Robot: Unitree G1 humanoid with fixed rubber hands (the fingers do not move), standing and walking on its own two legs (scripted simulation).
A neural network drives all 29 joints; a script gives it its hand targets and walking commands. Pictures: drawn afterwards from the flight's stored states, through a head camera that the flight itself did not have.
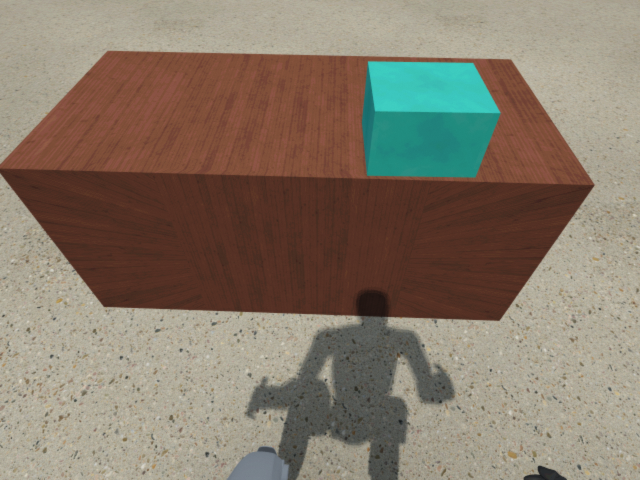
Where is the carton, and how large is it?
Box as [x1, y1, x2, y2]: [362, 61, 500, 177]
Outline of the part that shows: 368,61 362,116 362,128 367,175 474,177 500,113 474,65 472,63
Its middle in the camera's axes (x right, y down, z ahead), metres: +0.25 -0.29 +0.94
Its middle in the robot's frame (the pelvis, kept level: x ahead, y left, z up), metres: +0.92 -0.18 -0.04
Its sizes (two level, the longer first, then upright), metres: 0.260 0.233 0.171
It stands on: a pedestal, 0.64 m high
